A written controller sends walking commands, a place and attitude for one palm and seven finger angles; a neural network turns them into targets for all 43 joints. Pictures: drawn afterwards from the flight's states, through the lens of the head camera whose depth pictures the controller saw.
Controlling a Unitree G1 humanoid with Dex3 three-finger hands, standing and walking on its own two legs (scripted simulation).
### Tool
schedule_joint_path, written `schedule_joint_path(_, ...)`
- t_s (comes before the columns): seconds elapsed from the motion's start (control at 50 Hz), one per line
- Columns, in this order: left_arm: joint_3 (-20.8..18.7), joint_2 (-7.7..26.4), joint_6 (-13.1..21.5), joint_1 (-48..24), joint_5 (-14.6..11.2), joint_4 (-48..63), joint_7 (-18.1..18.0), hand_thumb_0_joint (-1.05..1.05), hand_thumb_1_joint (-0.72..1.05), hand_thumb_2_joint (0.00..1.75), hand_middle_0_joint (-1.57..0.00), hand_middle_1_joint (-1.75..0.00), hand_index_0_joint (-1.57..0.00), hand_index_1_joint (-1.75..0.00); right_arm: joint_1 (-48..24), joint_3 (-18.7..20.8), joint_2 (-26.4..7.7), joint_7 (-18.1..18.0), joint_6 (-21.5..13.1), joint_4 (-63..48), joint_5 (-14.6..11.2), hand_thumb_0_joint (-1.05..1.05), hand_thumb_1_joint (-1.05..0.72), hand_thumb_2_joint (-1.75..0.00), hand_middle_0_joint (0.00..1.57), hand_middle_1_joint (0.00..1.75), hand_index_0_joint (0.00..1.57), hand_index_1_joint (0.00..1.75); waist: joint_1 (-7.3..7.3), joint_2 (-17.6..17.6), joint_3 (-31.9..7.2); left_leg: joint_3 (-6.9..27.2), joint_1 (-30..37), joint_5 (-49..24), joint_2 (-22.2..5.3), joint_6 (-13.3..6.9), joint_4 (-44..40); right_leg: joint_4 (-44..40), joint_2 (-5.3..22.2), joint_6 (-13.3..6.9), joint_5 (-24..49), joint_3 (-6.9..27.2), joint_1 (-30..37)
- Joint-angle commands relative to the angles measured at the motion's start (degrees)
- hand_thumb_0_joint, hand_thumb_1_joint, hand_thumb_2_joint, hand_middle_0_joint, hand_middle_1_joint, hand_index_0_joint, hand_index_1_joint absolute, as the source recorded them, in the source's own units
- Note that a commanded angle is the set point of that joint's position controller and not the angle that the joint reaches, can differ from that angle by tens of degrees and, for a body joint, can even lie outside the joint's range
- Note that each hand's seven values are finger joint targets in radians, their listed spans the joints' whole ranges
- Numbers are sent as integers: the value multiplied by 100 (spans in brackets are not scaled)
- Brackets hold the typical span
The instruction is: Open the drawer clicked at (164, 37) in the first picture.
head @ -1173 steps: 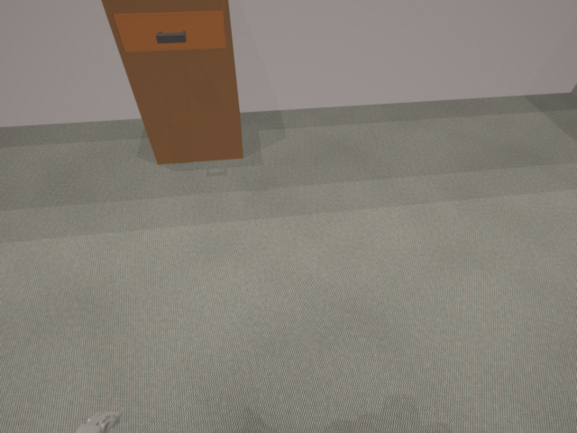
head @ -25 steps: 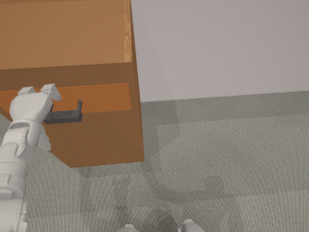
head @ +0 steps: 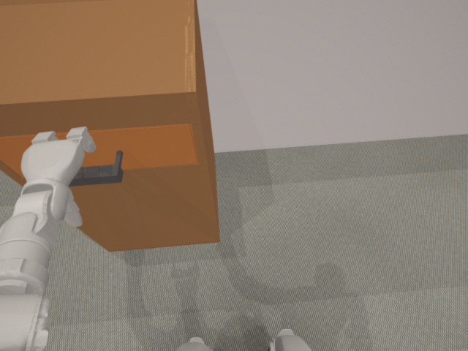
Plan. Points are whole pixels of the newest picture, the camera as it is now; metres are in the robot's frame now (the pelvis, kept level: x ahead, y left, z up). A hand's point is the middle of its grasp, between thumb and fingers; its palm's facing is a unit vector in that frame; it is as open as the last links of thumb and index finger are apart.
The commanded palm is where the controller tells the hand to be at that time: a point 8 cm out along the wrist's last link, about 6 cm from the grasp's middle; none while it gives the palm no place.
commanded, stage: re-aim the fingers above the handle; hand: left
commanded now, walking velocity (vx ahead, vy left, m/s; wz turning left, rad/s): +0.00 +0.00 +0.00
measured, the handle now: (95, 165) +0.48 +0.31 -0.05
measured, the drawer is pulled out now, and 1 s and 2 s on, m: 0.00 0.00 0.00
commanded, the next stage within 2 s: lower the fingers behind the handle in 1.70 s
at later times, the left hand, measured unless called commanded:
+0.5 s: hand (70, 185) +0.40 +0.31 +0.01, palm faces -0.09 -0.02 -1.00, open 13.9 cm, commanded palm +0.39 +0.31 +0.07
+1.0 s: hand (77, 180) +0.41 +0.30 +0.01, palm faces -0.02 -0.04 -1.00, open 13.9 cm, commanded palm +0.39 +0.31 +0.07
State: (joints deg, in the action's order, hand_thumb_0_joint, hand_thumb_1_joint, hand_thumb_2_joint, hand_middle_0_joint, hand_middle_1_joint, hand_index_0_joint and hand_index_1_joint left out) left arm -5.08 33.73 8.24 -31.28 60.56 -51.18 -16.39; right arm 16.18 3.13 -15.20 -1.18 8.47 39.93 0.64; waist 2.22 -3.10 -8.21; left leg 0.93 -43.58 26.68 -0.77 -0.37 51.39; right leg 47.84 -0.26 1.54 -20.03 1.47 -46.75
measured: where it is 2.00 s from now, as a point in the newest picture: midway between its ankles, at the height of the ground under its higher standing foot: outside the picture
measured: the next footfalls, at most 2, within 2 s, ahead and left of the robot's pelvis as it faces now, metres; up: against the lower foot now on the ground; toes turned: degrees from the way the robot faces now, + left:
none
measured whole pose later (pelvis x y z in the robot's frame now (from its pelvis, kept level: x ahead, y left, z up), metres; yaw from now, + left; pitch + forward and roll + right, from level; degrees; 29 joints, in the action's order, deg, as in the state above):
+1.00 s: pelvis -0.01 +0.01 -0.01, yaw +1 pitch +20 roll -2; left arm -5.1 34.5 17.0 -32.3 62.5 -48.6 -18.4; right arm 17.4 3.9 -15.1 -2.3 6.5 41.3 1.3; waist 2.8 -1.8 -8.3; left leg 2.1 -48.3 27.4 -0.1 -0.7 55.7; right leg 50.7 0.3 1.5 -20.5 0.3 -50.3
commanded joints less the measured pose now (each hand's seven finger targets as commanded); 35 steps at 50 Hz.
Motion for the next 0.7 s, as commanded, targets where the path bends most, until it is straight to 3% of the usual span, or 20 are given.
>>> schedule_joint_path(0.0,-492,1633,292,-1572,-91,1011,30,0,-50,30,-30,-120,-30,-120,504,311,-948,-168,-115,-444,3,0,-90,-90,20,30,20,30,37,226,-1943,-237,875,-2229,208,-201,-664,-451,-214,-357,1844,-249,1753)
schedule_joint_path(0.04,-782,1902,514,-1556,-54,1171,-22,0,-50,30,-30,-120,-30,-120,479,301,-940,-170,-102,-442,23,0,-90,-90,20,30,20,30,-56,59,-1985,-243,781,-2254,215,-195,-646,-365,-204,-375,1873,-208,1757)
schedule_joint_path(0.06,-807,1871,572,-1419,-66,1073,-54,0,-50,30,-30,-120,-30,-120,463,310,-944,-162,-108,-418,29,0,-90,-90,20,30,20,30,-57,104,-1843,-249,707,-2184,224,-198,-602,-344,-207,-382,1824,-216,1686)
schedule_joint_path(0.1,-1069,2164,683,-1502,-7,1091,-200,0,-50,30,-30,-120,-30,-120,425,306,-974,-147,-112,-381,46,0,-90,-90,20,30,20,30,-83,54,-1759,-261,497,-1992,234,-196,-546,-286,-202,-377,1670,-177,1553)
schedule_joint_path(0.12,-1238,2323,717,-1446,-9,1127,-270,0,-50,30,-30,-120,-30,-120,427,300,-983,-129,-103,-366,69,0,-90,-90,20,30,20,30,-162,52,-1886,-258,389,-2026,250,-198,-510,-214,-200,-386,1701,-167,1649)
schedule_joint_path(0.16,-1219,2309,716,-1450,72,1137,-446,0,-50,30,-30,-120,-30,-120,403,320,-975,-107,-109,-379,86,0,-90,-90,20,30,20,30,-156,-163,-2012,-281,439,-2059,265,-183,-427,-134,-205,-380,1721,-170,1528)
schedule_joint_path(0.18,-1348,2477,703,-1450,99,1178,-516,0,-50,30,-30,-120,-30,-120,374,309,-994,-92,-100,-377,89,0,-90,-90,20,30,20,30,-205,-287,-2100,-279,424,-2060,269,-163,-410,-94,-202,-380,1674,-171,1483)
schedule_joint_path(0.24,-1070,2265,602,-1767,138,1195,-621,0,-50,30,-30,-120,-30,-120,437,354,-994,-82,-122,-348,85,0,-90,-90,20,30,20,30,-26,-415,-2424,-279,629,-2129,245,-155,-337,-66,-216,-356,1659,-205,1352)
schedule_joint_path(0.34,-539,1900,488,-2288,28,1095,-408,0,-50,30,-30,-120,-30,-120,613,397,-1002,-177,-206,-288,24,0,-90,-90,20,30,20,30,270,-121,-2574,-206,879,-1956,213,-173,-360,-235,-224,-311,1477,-228,1251)
schedule_joint_path(0.36,-348,1692,477,-2335,-18,1042,-331,0,-50,30,-30,-120,-30,-120,636,415,-998,-207,-238,-261,27,0,-90,-90,20,30,20,30,324,-110,-2393,-193,952,-1929,206,-177,-361,-278,-233,-329,1423,-248,1156)
schedule_joint_path(0.38,-408,1794,513,-2431,1,1134,-293,0,-50,30,-30,-120,-30,-120,631,404,-991,-234,-252,-270,14,0,-90,-90,20,30,20,30,300,-86,-2456,-167,984,-1875,205,-172,-398,-304,-226,-321,1323,-250,1129)
schedule_joint_path(0.4,-257,1645,511,-2488,-28,1090,-245,0,-50,30,-30,-120,-30,-120,639,396,-988,-253,-277,-259,17,0,-90,-90,20,30,20,30,346,-159,-2274,-168,1002,-1812,211,-179,-408,-335,-233,-337,1256,-255,1063)
schedule_joint_path(0.44,-410,1856,608,-2707,10,1263,-249,0,-50,30,-30,-120,-30,-120,625,358,-972,-275,-283,-273,21,0,-90,-90,20,30,20,30,297,-340,-2341,-121,1079,-1861,210,-163,-433,-310,-222,-349,1193,-262,985)
schedule_joint_path(0.48,-485,1872,589,-2582,35,1060,-292,0,-50,30,-30,-120,-30,-120,584,322,-968,-257,-272,-259,29,0,-90,-90,20,30,20,30,249,-298,-2142,-94,1001,-1847,209,-152,-438,-283,-235,-369,1109,-299,869)
schedule_joint_path(0.52,-902,2301,541,-2376,23,895,-357,0,-50,30,-30,-120,-30,-120,538,266,-1030,-196,-225,-212,78,0,-90,-90,20,30,20,30,13,-444,-2092,-77,864,-1954,213,-124,-464,-178,-237,-418,1108,-318,938)
schedule_joint_path(0.56,-912,2254,427,-2064,56,729,-432,0,-50,30,-30,-120,-30,-120,487,239,-993,-115,-193,-277,85,0,-90,-90,20,30,20,30,-118,-538,-2102,-142,779,-2101,237,-111,-468,-122,-243,-420,1267,-331,1074)
schedule_joint_path(0.58,-1102,2457,380,-1893,74,725,-463,0,-50,30,-30,-120,-30,-120,453,220,-1003,-87,-163,-322,87,0,-90,-90,20,30,20,30,-225,-444,-2179,-177,684,-2180,242,-109,-474,-92,-245,-411,1399,-319,1219)
schedule_joint_path(0.62,-1099,2357,227,-1489,35,508,-447,0,-50,30,-30,-120,-30,-120,422,205,-1007,-23,-104,-391,93,0,-90,-90,20,30,20,30,-320,-238,-2210,-229,545,-2304,262,-110,-507,-90,-252,-408,1625,-302,1524)
schedule_joint_path(0.66,-1007,2277,145,-1319,29,457,-384,0,-50,30,-30,-120,-30,-120,426,221,-1017,-13,-86,-459,52,0,-90,-90,20,30,20,30,-298,31,-2208,-283,459,-2194,250,-126,-547,-153,-247,-370,1702,-267,1676)
schedule_joint_path(0.68,-876,2159,114,-1356,53,409,-335,0,-50,30,-30,-120,-30,-120,459,239,-1026,-23,-81,-487,27,0,-90,-90,20,30,20,30,-209,142,-2078,-286,432,-2126,244,-133,-580,-205,-250,-360,1682,-273,1642)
